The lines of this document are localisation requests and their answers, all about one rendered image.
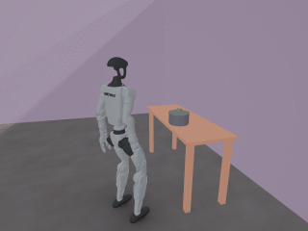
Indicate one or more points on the table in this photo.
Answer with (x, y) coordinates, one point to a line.
(199, 131)

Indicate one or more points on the robot left forearm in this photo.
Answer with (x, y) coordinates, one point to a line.
(102, 125)

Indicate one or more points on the pot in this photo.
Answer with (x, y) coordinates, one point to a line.
(176, 120)

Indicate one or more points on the lid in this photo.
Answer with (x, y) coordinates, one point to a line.
(175, 113)

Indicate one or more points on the robot shin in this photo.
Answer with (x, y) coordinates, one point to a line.
(139, 193)
(121, 182)

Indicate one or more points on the robot right forearm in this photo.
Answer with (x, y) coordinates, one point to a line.
(131, 134)

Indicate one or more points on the left robot hand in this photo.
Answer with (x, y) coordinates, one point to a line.
(103, 139)

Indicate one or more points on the left robot shin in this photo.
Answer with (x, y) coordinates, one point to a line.
(121, 182)

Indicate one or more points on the robot right upper arm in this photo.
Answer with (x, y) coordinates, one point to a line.
(129, 96)

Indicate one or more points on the right robot hand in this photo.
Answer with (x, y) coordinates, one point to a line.
(139, 157)

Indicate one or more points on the right robot shin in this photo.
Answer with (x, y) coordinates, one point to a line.
(139, 193)

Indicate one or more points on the robot left upper arm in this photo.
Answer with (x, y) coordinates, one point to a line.
(100, 110)

